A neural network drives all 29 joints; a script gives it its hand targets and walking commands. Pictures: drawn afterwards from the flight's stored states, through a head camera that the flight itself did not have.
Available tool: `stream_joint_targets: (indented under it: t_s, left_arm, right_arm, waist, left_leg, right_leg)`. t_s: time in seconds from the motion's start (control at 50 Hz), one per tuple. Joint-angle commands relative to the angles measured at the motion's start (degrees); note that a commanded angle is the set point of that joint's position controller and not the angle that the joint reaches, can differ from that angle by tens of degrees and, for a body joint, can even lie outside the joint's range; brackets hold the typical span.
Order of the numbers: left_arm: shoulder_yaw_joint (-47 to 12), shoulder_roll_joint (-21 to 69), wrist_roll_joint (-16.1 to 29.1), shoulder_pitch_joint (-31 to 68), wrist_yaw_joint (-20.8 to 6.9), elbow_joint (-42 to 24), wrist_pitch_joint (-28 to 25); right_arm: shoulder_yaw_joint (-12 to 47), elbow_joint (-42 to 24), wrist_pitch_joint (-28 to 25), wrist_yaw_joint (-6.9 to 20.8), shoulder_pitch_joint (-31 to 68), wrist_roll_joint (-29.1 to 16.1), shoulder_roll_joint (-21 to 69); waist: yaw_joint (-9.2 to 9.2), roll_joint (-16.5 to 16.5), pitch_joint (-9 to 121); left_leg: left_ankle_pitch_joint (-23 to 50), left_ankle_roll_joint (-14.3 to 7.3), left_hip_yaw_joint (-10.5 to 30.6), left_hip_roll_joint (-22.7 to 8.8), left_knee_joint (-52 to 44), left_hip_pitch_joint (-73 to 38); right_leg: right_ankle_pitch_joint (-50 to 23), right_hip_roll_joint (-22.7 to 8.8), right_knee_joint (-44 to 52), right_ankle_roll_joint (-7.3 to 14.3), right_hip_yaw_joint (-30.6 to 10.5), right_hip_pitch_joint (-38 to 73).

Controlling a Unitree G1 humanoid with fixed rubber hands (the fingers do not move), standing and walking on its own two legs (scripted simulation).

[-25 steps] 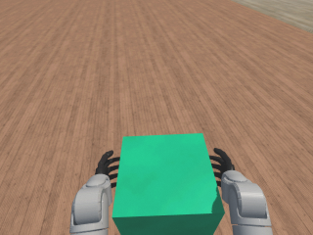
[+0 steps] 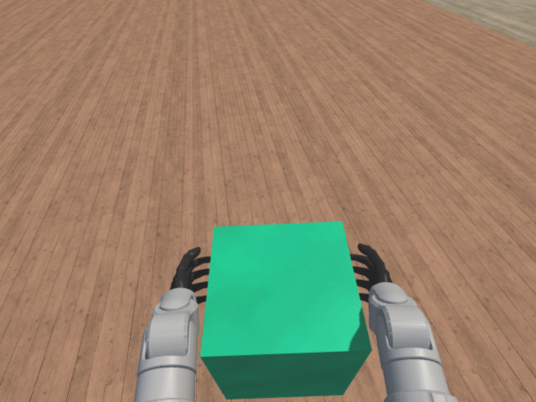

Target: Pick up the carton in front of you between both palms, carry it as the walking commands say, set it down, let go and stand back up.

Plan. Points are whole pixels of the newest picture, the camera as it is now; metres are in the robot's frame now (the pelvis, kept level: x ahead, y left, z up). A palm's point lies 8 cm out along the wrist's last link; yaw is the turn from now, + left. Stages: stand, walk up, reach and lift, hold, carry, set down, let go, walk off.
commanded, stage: carry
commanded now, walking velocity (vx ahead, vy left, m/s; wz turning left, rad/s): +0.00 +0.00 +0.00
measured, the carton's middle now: (281, 314) +0.30 +0.00 -0.04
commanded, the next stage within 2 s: hold in 0.88 s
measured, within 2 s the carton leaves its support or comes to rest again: neither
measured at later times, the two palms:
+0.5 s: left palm (190, 301) +0.29 +0.14 +0.04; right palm (390, 296) +0.28 -0.16 +0.04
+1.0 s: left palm (201, 303) +0.28 +0.12 +0.04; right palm (404, 307) +0.27 -0.18 +0.04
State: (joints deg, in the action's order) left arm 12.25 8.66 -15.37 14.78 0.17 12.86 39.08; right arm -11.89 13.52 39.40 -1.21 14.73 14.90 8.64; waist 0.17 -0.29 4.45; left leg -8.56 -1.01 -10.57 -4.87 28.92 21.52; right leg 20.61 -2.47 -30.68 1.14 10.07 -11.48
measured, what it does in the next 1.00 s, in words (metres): stands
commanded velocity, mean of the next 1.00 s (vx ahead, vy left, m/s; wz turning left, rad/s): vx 0.00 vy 0.00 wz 0.00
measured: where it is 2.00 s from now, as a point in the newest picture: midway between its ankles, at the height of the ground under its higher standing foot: outside the picture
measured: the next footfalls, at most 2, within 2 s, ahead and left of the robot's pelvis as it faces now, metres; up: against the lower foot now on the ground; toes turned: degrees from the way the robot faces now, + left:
none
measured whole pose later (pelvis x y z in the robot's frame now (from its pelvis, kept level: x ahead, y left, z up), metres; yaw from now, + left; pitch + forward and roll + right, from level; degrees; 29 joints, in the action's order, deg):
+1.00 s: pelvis -0.01 -0.02 +0.01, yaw -5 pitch -4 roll +1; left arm 10.4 7.9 -14.1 10.6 1.0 7.3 40.9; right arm -8.8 12.3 39.6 -1.0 13.1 14.6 8.3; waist -1.2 -0.9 -1.8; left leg -5.8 0.7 2.8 -1.9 22.6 12.1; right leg 17.0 1.1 -25.5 2.7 3.2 -4.8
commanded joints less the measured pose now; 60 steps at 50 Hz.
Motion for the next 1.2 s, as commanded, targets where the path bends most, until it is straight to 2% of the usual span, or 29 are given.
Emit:
stream_joint_targets:
  t_s: [0.0,0.1,0.24,0.86,0.88,0.9,0.92,0.94,0.98,1.0,1.06,1.1,1.18]
  left_arm:
    - [-33.4,52.4,14.8,23.9,-12.1,-4.2,-1.2]
    - [-33.6,50.6,15.1,21.7,-11.9,-5.5,1.2]
    - [-34.2,50.8,15.7,23.2,-12.0,-6.6,1.1]
    - [-33.5,50.8,15.5,22.8,-12.2,-5.9,1.4]
    - [-32.1,51.3,14.8,17.4,-12.3,-8.2,1.1]
    - [-32.3,48.3,15.1,19.7,-12.6,-10.8,0.2]
    - [-33.2,48.4,15.1,19.9,-12.7,-10.9,0.0]
    - [-34.0,48.0,15.7,21.8,-13.1,-10.5,-0.5]
    - [-34.1,49.1,15.9,22.4,-13.3,-8.6,-1.0]
    - [-34.1,49.1,15.9,23.2,-13.5,-8.1,-1.3]
    - [-32.4,51.0,14.3,22.2,-13.2,-5.3,-1.3]
    - [-31.0,51.7,13.2,21.8,-13.0,-3.3,-1.0]
    - [-29.3,53.0,11.6,22.7,-13.1,0.5,-0.6]
  right_arm:
    - [33.6,-5.9,-1.7,13.2,26.1,-15.5,52.4]
    - [33.3,-7.3,0.8,12.8,23.4,-15.4,50.3]
    - [34.0,-8.5,0.6,12.7,24.9,-15.9,50.6]
    - [34.0,-8.0,0.9,12.8,24.8,-15.8,50.9]
    - [31.8,-5.0,0.1,12.9,20.2,-14.7,51.7]
    - [30.4,-6.0,-1.7,12.2,18.9,-13.3,50.6]
    - [30.1,-6.4,-2.3,11.9,18.9,-12.1,49.6]
    - [29.1,-5.3,-2.7,11.2,19.0,-11.5,49.3]
    - [29.6,-4.6,-3.2,11.1,20.9,-11.8,50.3]
    - [29.6,-3.7,-3.3,11.2,21.4,-12.0,51.1]
    - [32.4,-3.9,-2.9,12.9,26.0,-14.3,53.0]
    - [32.8,-3.1,-2.5,13.8,27.3,-14.8,53.0]
    - [31.5,-0.8,-2.0,15.3,29.9,-15.0,53.0]
  waist:
    - [-0.29,0.5,15.3]
    - [-0.3,0.3,15.1]
    - [-0.28,0.2,14.1]
    - [-0.43,-0.3,14.0]
    - [-1.13,-7.9,5.8]
    - [0.91,-6.7,8.4]
    - [0.37,-3.0,10.2]
    - [1.72,-4.4,11.2]
    - [1.61,-3.0,10.0]
    - [1.4,-3.7,9.6]
    - [-1.37,-2.7,9.6]
    - [-2.51,-2.7,8.4]
    - [-2.79,-1.5,5.8]
  left_leg:
    - [10.4,-0.2,6.1,-5.1,-1.7,-11.4]
    - [11.8,-0.2,5.9,-5.2,-1.1,-11.1]
    - [9.8,0.0,5.8,-5.1,-1.3,-10.4]
    - [9.4,0.8,4.8,-4.9,-0.9,-9.9]
    - [15.6,-1.0,13.0,11.4,-1.0,-27.2]
    - [19.4,-0.8,15.1,10.3,-2.3,-26.8]
    - [19.0,-0.2,14.5,10.4,-3.9,-21.6]
    - [17.4,0.3,14.9,10.7,-4.8,-20.0]
    - [14.9,0.7,14.0,11.5,-5.7,-20.1]
    - [13.2,0.8,14.2,11.5,-6.2,-20.4]
    - [11.1,0.8,13.4,12.3,-6.7,-21.6]
    - [8.9,0.8,13.1,12.3,-7.4,-21.1]
    - [5.6,0.8,12.7,11.8,-8.5,-24.4]
  right_leg:
    - [-11.6,-6.6,5.6,0.6,-5.8,-1.0]
    - [-14.1,-6.6,5.0,0.4,-5.7,-1.1]
    - [-12.9,-6.7,5.5,0.7,-5.9,-2.0]
    - [-16.5,-6.9,5.2,1.0,-6.0,-1.5]
    - [-33.3,2.2,11.4,0.2,-19.2,-6.2]
    - [-37.6,2.0,11.0,0.4,-20.6,-0.5]
    - [-41.8,2.7,9.9,-0.2,-20.0,7.2]
    - [-38.8,3.5,10.5,-0.8,-19.0,10.9]
    - [-35.8,4.3,11.0,-1.4,-18.0,10.8]
    - [-30.9,4.5,11.9,-1.5,-17.8,10.5]
    - [-28.2,5.0,12.2,-2.5,-17.0,8.6]
    - [-24.4,5.6,12.6,-2.9,-16.4,8.2]
    - [-16.8,6.4,13.7,-2.6,-15.4,3.2]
